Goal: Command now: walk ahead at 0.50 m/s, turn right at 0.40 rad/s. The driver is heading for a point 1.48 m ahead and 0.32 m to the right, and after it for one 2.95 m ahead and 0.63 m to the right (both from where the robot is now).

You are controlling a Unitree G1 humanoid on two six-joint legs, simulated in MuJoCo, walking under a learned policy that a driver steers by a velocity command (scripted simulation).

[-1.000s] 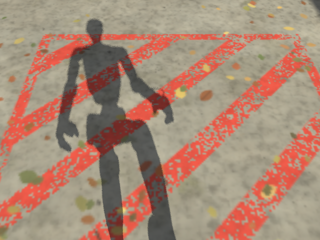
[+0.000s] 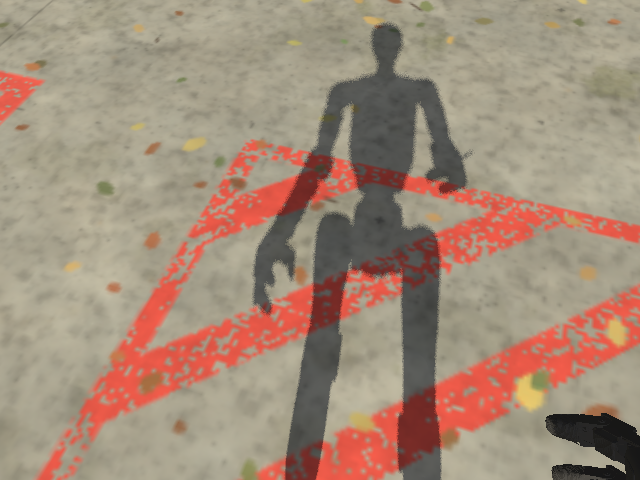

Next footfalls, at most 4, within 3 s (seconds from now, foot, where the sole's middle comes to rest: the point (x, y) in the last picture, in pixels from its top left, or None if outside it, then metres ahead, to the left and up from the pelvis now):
0.06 left None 0.18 0.13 -0.78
0.54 right None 0.40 -0.19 -0.78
1.08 left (438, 355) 0.78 -0.13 -0.78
1.54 right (537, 368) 0.77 -0.35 -0.78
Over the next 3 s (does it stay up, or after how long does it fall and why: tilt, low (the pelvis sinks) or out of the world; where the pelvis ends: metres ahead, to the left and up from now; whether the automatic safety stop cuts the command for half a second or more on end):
stays up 0.66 -0.21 0.00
